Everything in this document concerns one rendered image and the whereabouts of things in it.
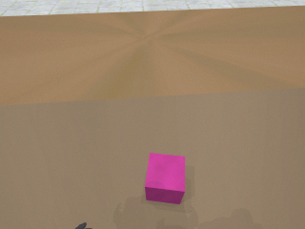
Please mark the carton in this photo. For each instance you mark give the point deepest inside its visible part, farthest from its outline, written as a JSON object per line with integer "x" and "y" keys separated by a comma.
{"x": 165, "y": 179}

